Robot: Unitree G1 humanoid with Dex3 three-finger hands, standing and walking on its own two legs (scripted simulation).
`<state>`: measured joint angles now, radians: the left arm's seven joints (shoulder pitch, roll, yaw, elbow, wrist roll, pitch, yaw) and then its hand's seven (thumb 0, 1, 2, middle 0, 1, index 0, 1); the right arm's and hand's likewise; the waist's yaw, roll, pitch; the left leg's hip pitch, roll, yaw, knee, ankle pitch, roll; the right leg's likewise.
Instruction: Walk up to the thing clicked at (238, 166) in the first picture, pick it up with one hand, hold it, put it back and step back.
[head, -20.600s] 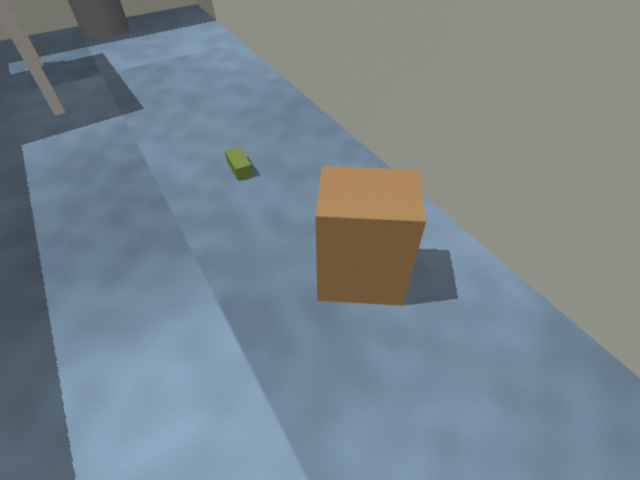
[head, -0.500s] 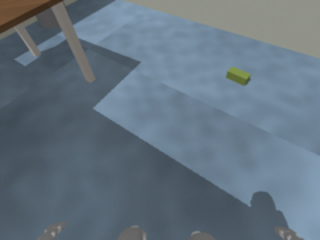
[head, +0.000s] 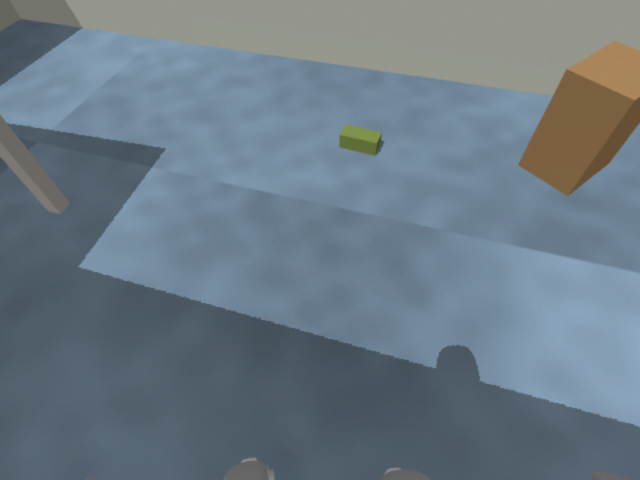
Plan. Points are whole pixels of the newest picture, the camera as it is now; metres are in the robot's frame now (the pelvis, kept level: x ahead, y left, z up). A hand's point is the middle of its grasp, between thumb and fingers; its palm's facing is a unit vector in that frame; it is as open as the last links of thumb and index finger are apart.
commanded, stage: walk up
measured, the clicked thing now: (360, 140) +1.54 -0.20 -0.70
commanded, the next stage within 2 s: stand in 1.32 s
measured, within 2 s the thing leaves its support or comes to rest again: neither
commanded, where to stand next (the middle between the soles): +0.07 +0.02 m, yaw -16 degrees
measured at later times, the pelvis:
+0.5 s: pelvis -0.01 +0.00 +0.00, yaw -11 degrees
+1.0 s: pelvis +0.00 +0.02 +0.03, yaw -17 degrees
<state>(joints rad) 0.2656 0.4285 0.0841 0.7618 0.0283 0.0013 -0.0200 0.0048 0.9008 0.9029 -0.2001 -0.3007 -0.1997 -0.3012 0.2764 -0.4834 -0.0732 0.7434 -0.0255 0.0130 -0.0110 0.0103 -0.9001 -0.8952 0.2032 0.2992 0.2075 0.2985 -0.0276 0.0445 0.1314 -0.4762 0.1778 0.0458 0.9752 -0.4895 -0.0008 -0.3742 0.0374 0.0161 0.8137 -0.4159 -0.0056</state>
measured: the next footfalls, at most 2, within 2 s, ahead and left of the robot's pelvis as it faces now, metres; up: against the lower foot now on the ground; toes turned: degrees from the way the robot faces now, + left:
left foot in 0.22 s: +0.10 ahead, +0.13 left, +0.00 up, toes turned -10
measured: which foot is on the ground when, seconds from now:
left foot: up 0.00-0.20, down 0.22-1.00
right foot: down 0.00-1.00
